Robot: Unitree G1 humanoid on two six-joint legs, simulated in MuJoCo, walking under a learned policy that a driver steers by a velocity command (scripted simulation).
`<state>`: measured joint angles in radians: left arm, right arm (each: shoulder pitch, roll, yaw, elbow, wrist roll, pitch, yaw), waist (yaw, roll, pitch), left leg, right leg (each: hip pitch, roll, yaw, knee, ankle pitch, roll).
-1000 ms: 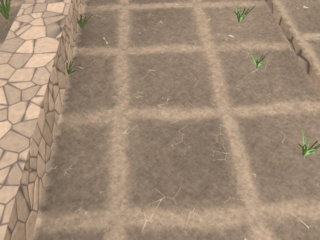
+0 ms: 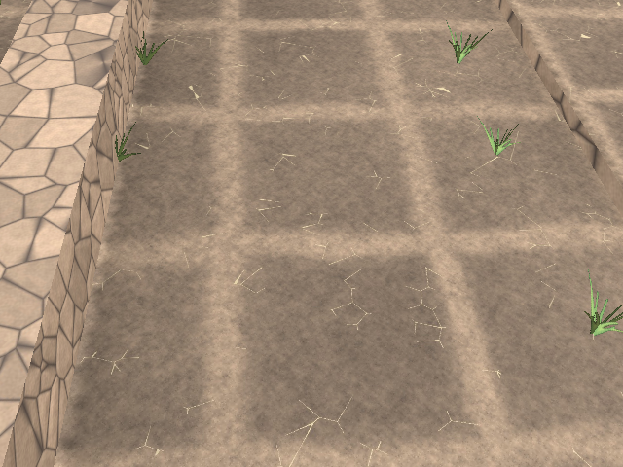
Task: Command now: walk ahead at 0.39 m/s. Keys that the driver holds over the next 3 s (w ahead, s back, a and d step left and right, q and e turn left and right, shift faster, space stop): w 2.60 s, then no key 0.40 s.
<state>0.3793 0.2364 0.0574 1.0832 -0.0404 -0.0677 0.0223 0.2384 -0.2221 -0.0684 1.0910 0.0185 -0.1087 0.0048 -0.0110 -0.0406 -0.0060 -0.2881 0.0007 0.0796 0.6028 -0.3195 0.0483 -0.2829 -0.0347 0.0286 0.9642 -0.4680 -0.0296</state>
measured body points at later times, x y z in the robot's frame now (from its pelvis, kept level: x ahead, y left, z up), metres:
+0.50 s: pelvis +0.27 -0.04 -0.01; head +0.31 -0.04 +0.44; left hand +0.45 +0.20 -0.12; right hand +0.22 -0.30 -0.15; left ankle +0.05 +0.09 -0.64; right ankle +0.38 -0.13 -0.73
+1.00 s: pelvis +0.57 +0.00 -0.01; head +0.60 +0.01 +0.44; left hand +0.51 +0.27 -0.15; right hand +0.77 -0.23 -0.11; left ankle +0.69 +0.10 -0.73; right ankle +0.38 -0.13 -0.72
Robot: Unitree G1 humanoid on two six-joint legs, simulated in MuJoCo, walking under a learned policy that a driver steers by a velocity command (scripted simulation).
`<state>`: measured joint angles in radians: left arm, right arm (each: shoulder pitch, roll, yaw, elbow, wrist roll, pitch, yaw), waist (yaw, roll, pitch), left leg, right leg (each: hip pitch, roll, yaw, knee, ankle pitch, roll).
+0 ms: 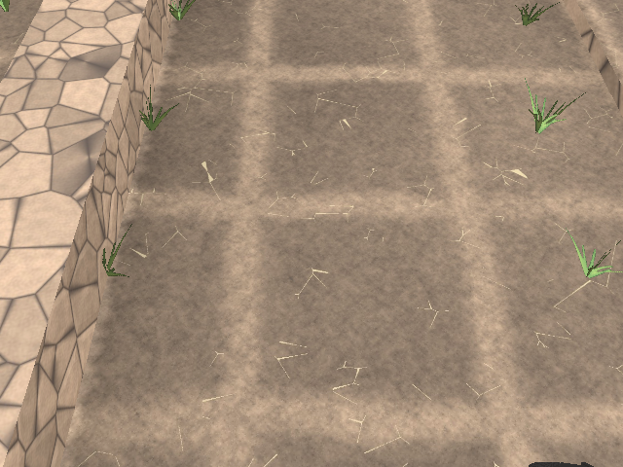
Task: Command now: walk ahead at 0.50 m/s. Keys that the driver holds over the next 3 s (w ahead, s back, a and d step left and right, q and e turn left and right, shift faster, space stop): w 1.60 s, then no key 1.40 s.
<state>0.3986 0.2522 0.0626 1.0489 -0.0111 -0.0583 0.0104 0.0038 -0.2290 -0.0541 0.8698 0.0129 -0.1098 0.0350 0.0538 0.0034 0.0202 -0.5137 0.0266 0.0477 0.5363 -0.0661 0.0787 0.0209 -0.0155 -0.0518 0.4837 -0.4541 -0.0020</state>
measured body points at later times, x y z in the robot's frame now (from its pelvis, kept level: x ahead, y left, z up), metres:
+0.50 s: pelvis +0.28 -0.01 +0.01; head +0.31 -0.01 +0.46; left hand +0.49 +0.22 -0.09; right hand +0.23 -0.28 -0.13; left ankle +0.13 +0.10 -0.72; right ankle +0.45 -0.13 -0.70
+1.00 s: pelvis +0.56 -0.03 +0.02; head +0.58 -0.03 +0.47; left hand +0.53 +0.24 -0.12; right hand +0.75 -0.26 -0.09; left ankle +0.75 +0.12 -0.68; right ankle +0.45 -0.13 -0.72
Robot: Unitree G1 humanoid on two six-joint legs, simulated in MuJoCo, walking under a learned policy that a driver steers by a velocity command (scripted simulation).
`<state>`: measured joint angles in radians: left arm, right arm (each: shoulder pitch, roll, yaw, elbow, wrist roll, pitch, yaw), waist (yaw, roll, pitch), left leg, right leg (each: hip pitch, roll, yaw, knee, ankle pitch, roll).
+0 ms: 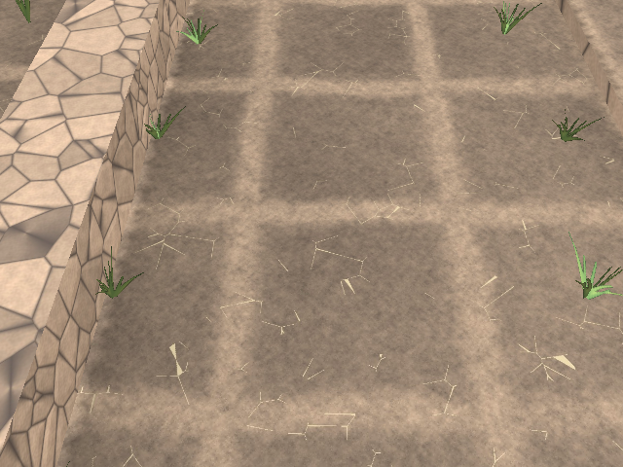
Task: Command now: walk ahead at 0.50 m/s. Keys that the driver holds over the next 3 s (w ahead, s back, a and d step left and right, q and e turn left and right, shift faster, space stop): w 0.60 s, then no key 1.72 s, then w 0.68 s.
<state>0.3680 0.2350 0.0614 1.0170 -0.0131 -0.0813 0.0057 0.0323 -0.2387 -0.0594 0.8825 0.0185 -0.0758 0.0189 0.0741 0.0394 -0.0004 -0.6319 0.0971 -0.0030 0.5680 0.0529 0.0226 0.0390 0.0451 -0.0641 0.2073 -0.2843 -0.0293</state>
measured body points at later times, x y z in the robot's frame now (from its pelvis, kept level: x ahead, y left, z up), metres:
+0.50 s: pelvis +0.28 +0.04 +0.01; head +0.30 +0.05 +0.46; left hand +0.46 +0.29 -0.11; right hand +0.26 -0.22 -0.13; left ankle +0.20 +0.13 -0.74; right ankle +0.47 -0.13 -0.68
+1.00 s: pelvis +0.49 -0.02 +0.00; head +0.51 -0.03 +0.45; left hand +0.57 +0.23 -0.14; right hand +0.60 -0.29 -0.13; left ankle +0.56 +0.14 -0.71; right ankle +0.51 -0.10 -0.74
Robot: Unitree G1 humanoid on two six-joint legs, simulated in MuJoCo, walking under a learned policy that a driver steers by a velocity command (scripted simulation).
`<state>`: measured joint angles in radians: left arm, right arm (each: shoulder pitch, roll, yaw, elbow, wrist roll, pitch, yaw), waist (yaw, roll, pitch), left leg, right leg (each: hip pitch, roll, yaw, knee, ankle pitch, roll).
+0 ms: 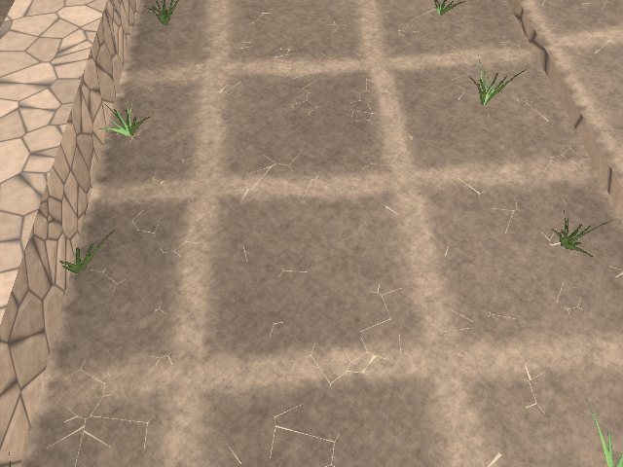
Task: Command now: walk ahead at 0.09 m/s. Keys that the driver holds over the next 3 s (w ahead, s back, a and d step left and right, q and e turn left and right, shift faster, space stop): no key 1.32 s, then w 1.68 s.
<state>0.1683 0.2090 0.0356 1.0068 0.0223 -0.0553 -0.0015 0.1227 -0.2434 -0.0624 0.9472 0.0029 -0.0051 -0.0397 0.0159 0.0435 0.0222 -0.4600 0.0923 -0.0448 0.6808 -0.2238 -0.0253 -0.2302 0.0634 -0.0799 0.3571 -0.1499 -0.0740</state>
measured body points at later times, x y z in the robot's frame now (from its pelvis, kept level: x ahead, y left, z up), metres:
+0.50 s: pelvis +0.05 +0.03 +0.00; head +0.07 +0.03 +0.44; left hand +0.11 +0.29 -0.15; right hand +0.13 -0.23 -0.15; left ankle +0.06 +0.15 -0.74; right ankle +0.02 -0.08 -0.74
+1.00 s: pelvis +0.05 +0.02 +0.00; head +0.05 +0.02 +0.45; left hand +0.07 +0.27 -0.16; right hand +0.09 -0.23 -0.16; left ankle +0.06 +0.16 -0.74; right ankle +0.02 -0.08 -0.74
